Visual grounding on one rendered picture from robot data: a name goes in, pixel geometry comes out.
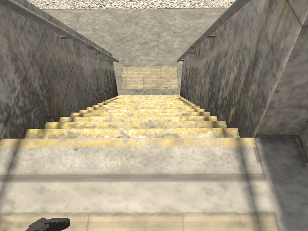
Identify stairs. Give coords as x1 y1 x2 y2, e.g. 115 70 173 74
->
24 95 240 139

